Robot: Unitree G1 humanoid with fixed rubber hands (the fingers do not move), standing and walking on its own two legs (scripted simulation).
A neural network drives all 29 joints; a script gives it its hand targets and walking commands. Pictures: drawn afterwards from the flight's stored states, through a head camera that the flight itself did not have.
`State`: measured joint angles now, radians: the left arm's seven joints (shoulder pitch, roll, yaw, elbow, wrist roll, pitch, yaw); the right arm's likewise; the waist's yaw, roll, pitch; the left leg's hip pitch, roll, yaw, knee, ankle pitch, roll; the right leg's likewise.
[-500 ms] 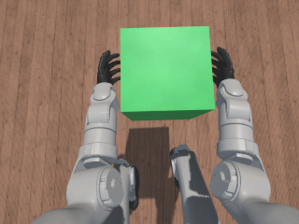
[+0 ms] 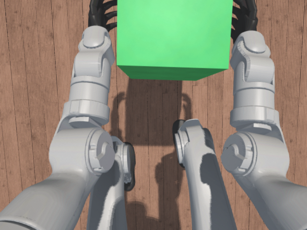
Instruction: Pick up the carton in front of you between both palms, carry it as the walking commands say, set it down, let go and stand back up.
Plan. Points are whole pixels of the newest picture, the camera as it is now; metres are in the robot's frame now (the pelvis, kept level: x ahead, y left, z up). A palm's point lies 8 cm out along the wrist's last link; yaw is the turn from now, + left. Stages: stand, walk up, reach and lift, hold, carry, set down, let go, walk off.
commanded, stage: set down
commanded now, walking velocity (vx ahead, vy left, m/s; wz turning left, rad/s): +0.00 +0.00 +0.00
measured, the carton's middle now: (168, 34) +0.53 -0.12 -0.20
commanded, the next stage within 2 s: none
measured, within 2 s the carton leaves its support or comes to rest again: rests again in 1.60 s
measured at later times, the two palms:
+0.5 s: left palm (118, 32) +0.58 +0.00 -0.26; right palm (226, 39) +0.50 -0.29 -0.26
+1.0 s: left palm (117, 37) +0.57 +0.01 -0.28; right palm (223, 44) +0.49 -0.28 -0.28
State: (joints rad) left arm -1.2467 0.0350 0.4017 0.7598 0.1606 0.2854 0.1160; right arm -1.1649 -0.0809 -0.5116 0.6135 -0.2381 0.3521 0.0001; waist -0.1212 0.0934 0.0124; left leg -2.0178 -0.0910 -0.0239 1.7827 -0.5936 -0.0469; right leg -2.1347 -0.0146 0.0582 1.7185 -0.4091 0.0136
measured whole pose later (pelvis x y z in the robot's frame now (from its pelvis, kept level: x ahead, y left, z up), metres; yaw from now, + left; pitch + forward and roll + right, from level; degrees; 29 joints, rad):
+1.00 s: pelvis -0.01 +0.01 -0.10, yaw +0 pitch +38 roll -1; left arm -1.64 0.25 0.10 1.07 -0.05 0.24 0.13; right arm -1.47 -0.30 -0.48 0.90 -0.08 0.27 0.06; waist -0.19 0.08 0.44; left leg -2.18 -0.16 -0.04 2.18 -0.66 -0.05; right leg -2.26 -0.06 0.05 2.08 -0.48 0.04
